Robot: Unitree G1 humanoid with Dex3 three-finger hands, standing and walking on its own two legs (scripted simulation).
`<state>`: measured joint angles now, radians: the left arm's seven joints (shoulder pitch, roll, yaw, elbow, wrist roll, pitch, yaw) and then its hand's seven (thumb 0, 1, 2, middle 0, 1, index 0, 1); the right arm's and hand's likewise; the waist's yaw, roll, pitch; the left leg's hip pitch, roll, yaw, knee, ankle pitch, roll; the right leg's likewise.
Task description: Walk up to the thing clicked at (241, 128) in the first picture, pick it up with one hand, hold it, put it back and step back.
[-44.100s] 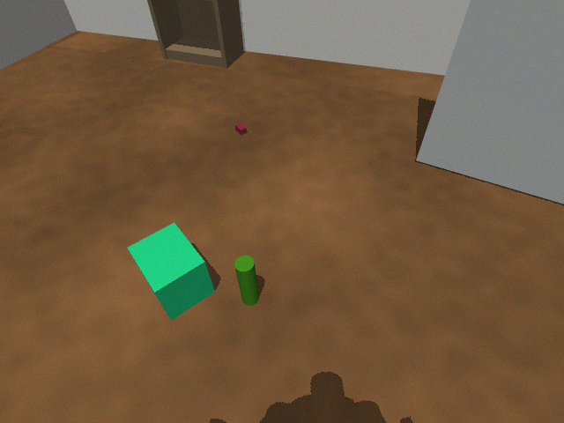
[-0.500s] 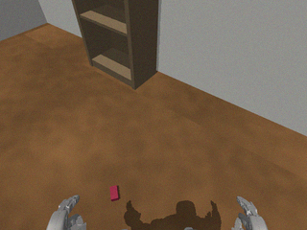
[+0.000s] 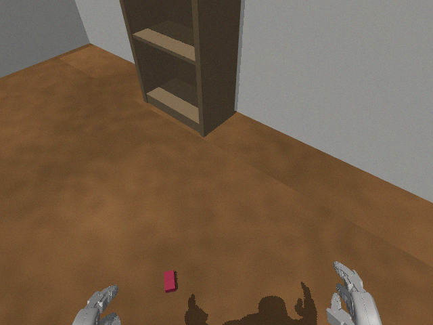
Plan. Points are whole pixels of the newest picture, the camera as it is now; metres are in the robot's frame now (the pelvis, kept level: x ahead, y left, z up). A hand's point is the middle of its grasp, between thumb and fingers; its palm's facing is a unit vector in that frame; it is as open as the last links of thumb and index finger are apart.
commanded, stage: home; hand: left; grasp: from above
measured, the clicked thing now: (169, 281) +0.45 +0.20 -0.70
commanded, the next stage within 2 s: stand in 1.64 s
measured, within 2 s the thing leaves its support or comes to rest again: neither
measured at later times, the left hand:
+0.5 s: hand out of the picture +0.16 +0.18 -0.05, palm faces +0.04 -0.98 -0.20, open 7.9 cm
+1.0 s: hand out of the picture +0.16 +0.18 -0.05, palm faces +0.04 -0.98 -0.20, open 7.6 cm
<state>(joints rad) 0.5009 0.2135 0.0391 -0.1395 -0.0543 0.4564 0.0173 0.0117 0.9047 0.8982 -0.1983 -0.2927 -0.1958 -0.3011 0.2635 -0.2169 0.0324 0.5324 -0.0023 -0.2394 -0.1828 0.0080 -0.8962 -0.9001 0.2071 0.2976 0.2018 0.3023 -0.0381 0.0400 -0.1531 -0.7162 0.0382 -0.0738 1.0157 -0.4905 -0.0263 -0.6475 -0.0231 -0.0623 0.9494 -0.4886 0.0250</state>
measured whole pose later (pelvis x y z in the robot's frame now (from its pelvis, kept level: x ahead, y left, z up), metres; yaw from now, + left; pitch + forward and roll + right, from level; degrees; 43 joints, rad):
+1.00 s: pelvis +0.00 +0.00 +0.00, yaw -1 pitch +11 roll -3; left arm 0.50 0.22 0.03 -0.14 -0.05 0.46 0.02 0.01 0.87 0.87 -0.19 -0.29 -0.19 -0.29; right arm 0.28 -0.22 0.03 0.54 0.00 -0.23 -0.18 0.01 -0.90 -0.90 0.21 0.30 0.20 0.30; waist -0.04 0.05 -0.16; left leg -0.71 0.04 -0.06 1.02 -0.50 -0.02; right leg -0.64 -0.02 -0.05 0.95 -0.49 0.03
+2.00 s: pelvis +0.00 +0.00 +0.03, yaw -1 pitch +2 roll +0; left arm 0.22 0.30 0.04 0.65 0.04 0.07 0.04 0.01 0.91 0.90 -0.20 -0.29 -0.20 -0.30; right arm 0.17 -0.28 -0.04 0.84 -0.06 -0.03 -0.01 0.01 -0.90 -0.90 0.21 0.30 0.20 0.30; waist 0.02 -0.02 0.04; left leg -0.43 0.01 -0.01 0.80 -0.40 -0.01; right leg -0.41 -0.06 -0.01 0.81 -0.43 0.03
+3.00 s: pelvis -0.01 -0.01 +0.07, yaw +0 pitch -3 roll +0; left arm 0.15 0.30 0.03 1.14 0.02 0.00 0.02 0.01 0.91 0.90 -0.20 -0.30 -0.20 -0.30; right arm 0.15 -0.31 -0.03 1.12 -0.03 0.01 -0.01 0.00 -0.90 -0.90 0.20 0.30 0.20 0.30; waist 0.00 0.02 0.07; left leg -0.14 0.03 -0.03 0.38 -0.18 -0.03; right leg -0.10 -0.03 -0.04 0.36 -0.20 0.02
